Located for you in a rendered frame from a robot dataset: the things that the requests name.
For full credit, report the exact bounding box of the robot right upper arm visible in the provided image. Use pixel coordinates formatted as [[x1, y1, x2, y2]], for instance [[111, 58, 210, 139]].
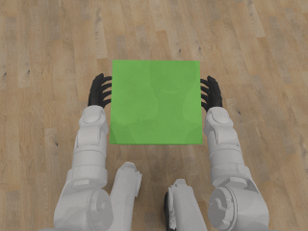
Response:
[[207, 185, 282, 231]]

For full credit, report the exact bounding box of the right robot forearm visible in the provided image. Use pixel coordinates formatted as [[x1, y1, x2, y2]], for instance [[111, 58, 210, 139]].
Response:
[[203, 107, 270, 215]]

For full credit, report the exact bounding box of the robot right foot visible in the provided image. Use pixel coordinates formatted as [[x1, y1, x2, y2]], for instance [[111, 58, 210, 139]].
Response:
[[164, 192, 177, 231]]

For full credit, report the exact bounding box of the robot left shin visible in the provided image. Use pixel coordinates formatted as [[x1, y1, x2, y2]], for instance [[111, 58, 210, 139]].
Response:
[[115, 162, 138, 179]]

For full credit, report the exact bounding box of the left robot forearm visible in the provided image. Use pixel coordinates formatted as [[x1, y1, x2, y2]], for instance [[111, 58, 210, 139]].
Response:
[[53, 105, 109, 226]]

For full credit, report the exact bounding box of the carton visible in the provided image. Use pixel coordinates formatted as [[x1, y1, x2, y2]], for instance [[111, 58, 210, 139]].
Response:
[[110, 60, 203, 145]]

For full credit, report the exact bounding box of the right robot hand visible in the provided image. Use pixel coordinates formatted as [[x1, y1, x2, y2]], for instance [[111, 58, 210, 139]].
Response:
[[200, 76, 223, 113]]

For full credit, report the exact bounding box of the robot left upper arm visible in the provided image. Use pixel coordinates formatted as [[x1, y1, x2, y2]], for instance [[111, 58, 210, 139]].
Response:
[[37, 188, 114, 231]]

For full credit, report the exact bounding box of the left robot hand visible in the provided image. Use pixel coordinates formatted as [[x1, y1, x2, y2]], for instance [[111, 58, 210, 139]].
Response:
[[88, 73, 113, 109]]

